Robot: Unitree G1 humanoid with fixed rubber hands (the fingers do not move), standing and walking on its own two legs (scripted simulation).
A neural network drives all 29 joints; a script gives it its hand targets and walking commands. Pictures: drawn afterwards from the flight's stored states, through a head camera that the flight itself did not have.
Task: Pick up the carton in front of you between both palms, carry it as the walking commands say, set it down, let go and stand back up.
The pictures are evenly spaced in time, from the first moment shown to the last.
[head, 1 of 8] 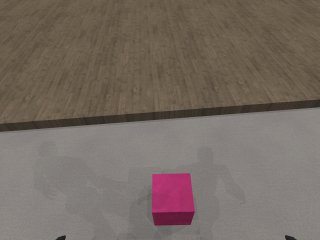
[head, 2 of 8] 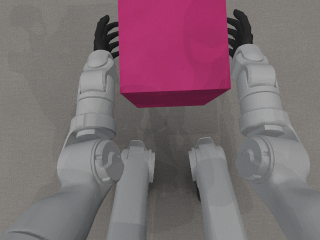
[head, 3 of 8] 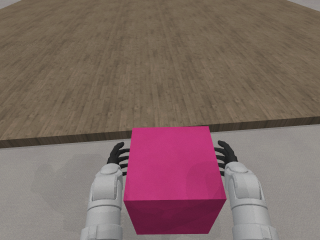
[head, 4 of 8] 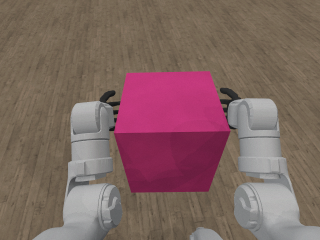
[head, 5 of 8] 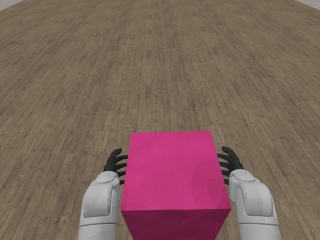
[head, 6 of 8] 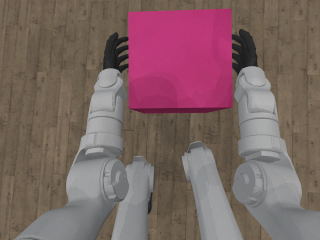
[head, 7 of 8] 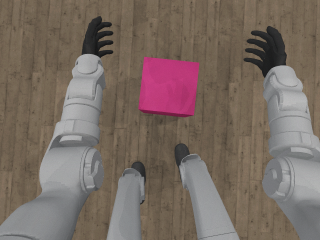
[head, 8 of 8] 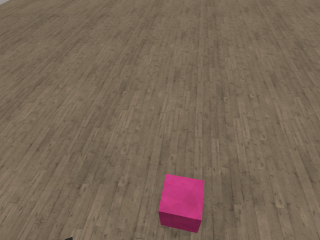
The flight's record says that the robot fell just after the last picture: no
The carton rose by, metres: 0.86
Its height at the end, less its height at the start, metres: +0.10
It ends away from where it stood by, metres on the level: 2.92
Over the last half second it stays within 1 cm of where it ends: yes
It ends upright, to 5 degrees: yes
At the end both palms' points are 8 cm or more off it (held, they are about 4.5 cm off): yes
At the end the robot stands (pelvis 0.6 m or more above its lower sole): yes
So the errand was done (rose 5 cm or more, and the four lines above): yes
